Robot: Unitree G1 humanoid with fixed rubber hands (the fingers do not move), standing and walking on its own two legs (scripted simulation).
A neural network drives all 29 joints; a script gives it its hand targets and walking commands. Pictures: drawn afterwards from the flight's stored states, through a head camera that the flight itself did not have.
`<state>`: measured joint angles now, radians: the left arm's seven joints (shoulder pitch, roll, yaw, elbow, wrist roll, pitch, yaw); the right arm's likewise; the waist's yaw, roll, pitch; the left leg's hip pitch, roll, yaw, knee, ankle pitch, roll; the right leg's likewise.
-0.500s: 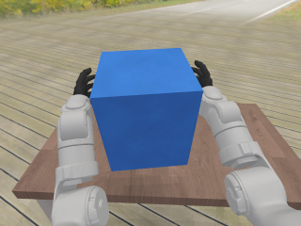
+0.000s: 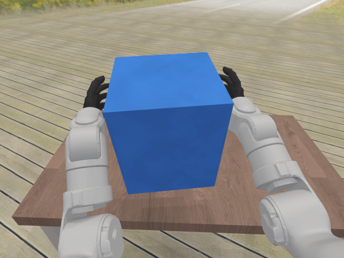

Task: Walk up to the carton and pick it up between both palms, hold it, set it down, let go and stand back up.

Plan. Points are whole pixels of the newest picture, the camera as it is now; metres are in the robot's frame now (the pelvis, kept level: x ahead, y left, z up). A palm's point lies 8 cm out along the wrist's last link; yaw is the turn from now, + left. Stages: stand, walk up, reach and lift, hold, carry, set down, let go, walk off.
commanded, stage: hold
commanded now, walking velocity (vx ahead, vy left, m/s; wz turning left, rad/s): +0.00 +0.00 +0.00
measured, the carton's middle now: (166, 124) +0.38 +0.00 +0.19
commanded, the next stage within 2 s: none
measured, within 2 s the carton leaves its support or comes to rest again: neither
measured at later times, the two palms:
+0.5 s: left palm (94, 111) +0.36 +0.15 +0.24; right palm (235, 101) +0.36 -0.15 +0.25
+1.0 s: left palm (95, 115) +0.36 +0.15 +0.23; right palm (235, 103) +0.36 -0.16 +0.25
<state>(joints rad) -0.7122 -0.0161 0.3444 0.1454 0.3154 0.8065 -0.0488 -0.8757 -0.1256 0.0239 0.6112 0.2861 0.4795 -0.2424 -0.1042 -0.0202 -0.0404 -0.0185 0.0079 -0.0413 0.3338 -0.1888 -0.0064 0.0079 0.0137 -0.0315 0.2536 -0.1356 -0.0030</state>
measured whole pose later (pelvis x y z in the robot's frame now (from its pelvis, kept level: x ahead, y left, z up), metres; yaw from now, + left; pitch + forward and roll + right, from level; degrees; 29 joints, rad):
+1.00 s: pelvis +0.00 +0.00 +0.00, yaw +0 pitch -8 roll -1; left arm -0.70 -0.03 0.36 0.16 0.32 0.81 -0.05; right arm -0.88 -0.11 0.00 0.63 0.27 0.49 -0.23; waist -0.11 -0.02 -0.05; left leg -0.01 0.01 -0.04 0.33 -0.18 0.00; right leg 0.01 0.01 -0.03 0.26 -0.14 0.00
